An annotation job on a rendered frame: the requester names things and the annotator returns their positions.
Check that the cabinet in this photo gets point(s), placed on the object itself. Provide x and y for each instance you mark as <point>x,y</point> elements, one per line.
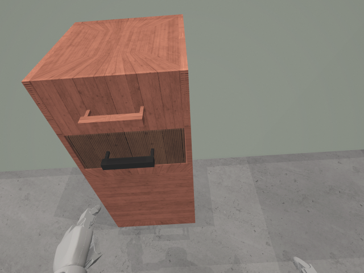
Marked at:
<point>123,66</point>

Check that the robot left hand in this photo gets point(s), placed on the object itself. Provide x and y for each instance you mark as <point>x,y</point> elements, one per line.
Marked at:
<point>79,246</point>

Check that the robot right hand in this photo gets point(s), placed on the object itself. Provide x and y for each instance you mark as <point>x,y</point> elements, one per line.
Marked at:
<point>302,266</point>

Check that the handle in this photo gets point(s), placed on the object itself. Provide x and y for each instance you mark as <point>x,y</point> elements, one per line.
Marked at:
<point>130,162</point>
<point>111,121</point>

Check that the drawer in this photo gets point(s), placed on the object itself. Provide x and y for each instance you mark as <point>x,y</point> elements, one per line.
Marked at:
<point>168,144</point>

